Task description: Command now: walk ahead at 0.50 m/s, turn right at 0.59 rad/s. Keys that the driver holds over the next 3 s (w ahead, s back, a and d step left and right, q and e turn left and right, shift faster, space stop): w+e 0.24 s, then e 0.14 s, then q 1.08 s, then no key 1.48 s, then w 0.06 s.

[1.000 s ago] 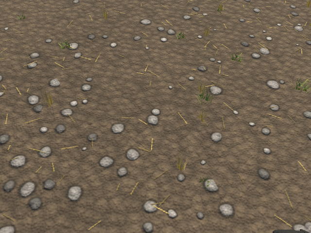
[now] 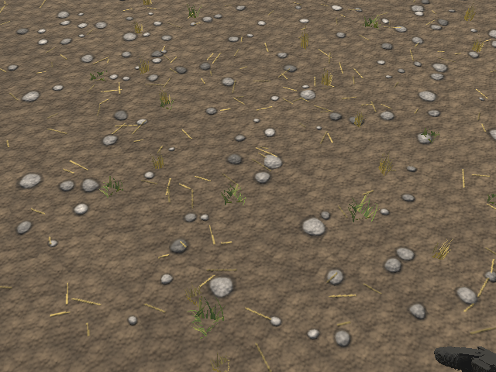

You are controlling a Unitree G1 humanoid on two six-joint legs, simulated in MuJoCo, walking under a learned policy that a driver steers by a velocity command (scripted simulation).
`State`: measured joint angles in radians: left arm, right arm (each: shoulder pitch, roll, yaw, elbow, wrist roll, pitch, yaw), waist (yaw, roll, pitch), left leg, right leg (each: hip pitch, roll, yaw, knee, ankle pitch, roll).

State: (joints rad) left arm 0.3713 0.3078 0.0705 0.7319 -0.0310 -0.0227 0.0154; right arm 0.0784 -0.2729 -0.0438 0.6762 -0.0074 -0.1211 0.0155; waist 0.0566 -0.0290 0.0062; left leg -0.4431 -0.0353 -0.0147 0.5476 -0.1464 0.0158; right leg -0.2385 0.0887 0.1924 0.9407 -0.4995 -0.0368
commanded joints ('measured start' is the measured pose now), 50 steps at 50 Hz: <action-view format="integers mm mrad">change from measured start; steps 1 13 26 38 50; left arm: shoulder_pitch -51 -251 -142 -274 -342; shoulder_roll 143 24 96 101 80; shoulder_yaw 23 1 14 25 38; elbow -109 -178 -148 -38 -33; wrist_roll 1 11 35 50 30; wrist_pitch -16 -5 -3 8 37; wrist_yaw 1 -42 -42 19 25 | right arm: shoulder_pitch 208 149 188 113 150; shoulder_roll -139 -169 -164 -122 -237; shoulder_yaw -51 -59 -24 -35 -79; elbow -14 70 105 78 24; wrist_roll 3 5 46 20 -10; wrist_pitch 14 19 75 161 105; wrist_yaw -11 -20 -9 -48 -23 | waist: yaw -136 -110 -11 -50 -83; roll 133 91 -11 -69 161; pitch -98 50 -247 -59 -90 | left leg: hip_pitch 562 360 -188 -9 408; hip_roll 384 271 144 150 331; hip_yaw -524 61 -47 -3 -334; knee -257 -385 708 340 -178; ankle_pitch -315 243 -441 -219 526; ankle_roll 169 149 -71 -82 265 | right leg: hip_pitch -550 -442 286 13 -449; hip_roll -111 -191 -399 -396 -90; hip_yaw -45 -149 131 -105 -136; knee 363 -138 -533 -713 210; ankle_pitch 68 495 838 391 -53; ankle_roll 28 45 -281 -226 84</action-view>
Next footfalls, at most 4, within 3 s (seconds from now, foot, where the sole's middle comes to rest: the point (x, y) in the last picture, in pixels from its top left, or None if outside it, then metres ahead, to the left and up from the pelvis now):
0.44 right None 0.35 -0.18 -0.76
0.92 left None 0.35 0.06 -0.76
1.40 right None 0.41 -0.16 -0.76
1.78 left None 0.32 0.08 -0.76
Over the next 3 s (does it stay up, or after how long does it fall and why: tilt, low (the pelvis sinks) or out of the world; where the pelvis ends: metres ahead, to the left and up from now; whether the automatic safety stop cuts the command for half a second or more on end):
stays up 0.33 -0.03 0.01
